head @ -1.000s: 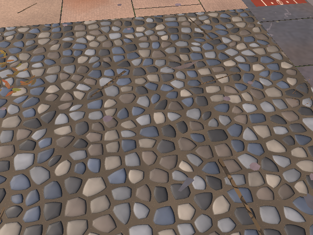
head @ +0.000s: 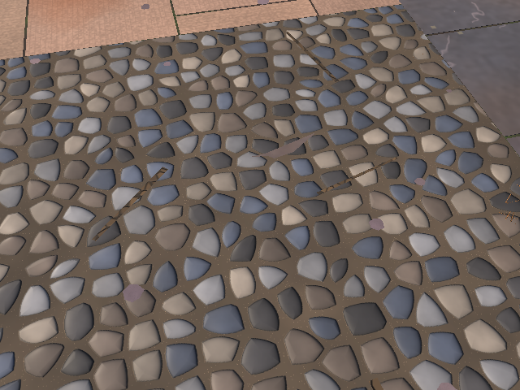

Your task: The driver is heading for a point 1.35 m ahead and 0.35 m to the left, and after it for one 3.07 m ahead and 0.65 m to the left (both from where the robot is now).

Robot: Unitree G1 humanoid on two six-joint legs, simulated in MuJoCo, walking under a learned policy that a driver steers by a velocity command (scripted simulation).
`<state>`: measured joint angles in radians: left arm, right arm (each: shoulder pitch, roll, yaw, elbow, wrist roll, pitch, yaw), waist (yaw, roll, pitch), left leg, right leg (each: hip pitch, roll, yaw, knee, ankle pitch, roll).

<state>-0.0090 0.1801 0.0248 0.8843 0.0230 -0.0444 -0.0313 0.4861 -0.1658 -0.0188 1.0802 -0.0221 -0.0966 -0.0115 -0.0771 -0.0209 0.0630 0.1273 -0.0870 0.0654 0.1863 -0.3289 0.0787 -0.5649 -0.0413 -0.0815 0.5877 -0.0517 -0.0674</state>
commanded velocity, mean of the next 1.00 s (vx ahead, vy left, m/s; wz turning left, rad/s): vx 0.50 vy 0.00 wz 0.37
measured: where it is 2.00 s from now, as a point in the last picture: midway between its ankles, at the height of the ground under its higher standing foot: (150, 201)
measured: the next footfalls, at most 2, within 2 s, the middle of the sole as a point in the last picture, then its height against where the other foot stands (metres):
right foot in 0.06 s outside the picture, level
left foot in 0.62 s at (218, 382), level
